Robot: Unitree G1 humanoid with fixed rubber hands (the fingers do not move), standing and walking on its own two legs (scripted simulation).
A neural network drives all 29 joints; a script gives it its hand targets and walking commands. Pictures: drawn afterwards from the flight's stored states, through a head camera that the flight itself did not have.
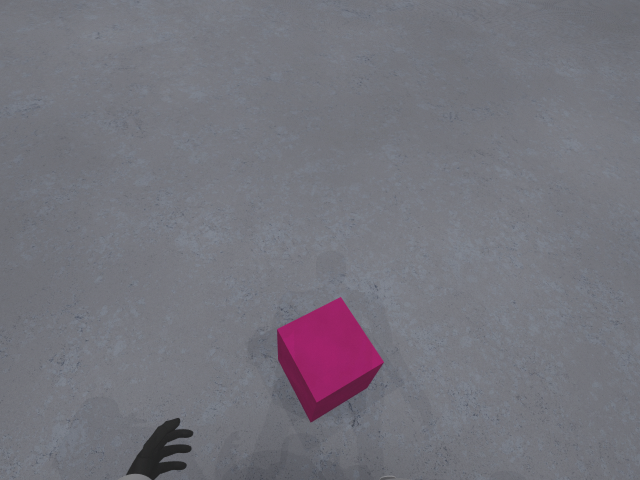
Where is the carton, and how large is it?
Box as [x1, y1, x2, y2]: [277, 297, 383, 421]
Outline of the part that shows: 340,297 277,329 278,360 310,421 312,421 364,389 383,362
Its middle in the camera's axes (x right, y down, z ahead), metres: +0.02 +0.35 +1.12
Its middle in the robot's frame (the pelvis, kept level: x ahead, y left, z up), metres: +0.48 -0.07 -0.65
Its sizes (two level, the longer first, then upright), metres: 0.210 0.200 0.250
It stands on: the floor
